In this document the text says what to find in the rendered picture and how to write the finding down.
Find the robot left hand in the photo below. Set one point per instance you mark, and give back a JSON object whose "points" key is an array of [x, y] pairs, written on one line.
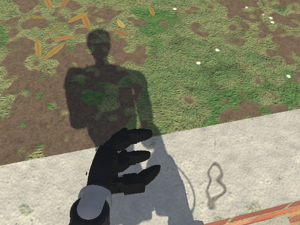
{"points": [[107, 163]]}

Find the robot left forearm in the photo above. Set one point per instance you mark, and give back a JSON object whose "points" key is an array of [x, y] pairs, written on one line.
{"points": [[92, 207]]}

